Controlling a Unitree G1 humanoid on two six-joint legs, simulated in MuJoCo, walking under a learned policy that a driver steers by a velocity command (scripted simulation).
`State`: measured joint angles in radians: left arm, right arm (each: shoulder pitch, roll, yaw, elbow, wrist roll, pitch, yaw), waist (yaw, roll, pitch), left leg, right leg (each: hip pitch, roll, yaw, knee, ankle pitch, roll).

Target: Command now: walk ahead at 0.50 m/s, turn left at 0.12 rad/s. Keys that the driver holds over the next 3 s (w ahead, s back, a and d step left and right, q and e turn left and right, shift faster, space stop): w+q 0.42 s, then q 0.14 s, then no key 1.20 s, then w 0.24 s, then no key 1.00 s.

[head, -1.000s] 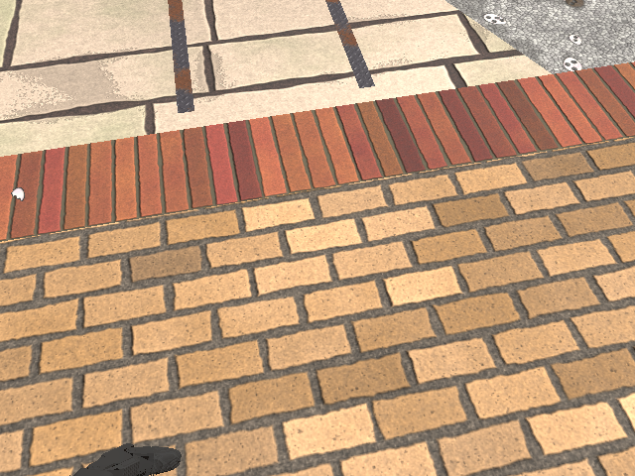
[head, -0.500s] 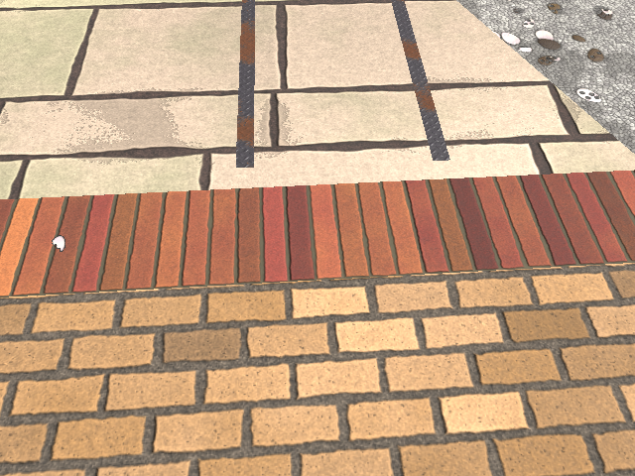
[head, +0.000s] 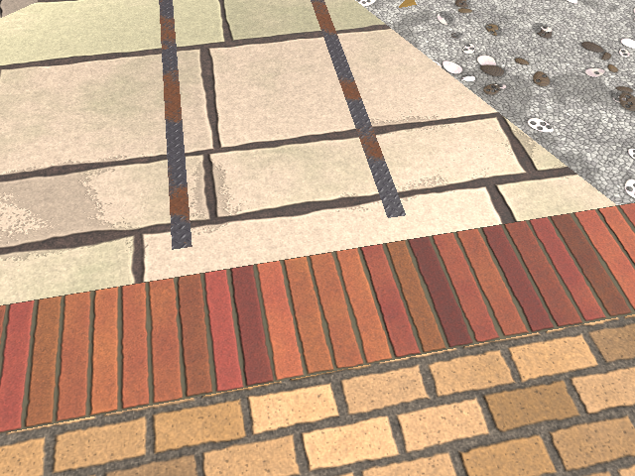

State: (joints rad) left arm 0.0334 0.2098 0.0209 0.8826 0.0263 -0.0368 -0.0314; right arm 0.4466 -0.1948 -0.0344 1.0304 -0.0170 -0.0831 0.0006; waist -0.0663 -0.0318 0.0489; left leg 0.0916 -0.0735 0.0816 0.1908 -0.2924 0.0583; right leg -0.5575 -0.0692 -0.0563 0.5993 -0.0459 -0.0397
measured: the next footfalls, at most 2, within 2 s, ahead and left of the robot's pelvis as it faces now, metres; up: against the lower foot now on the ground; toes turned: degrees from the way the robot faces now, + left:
right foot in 0.08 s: +0.21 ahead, -0.11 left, +0.00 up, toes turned -2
left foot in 0.60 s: +0.44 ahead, +0.12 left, +0.00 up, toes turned +23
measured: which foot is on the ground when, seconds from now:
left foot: down 0.00-0.08, up 0.10-0.58, down 0.60-1.00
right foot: up 0.00-0.06, down 0.08-0.60, up 0.62-1.00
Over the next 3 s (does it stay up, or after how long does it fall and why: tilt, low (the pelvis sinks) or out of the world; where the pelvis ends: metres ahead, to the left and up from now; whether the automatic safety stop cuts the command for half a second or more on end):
stays up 0.57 0.12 0.00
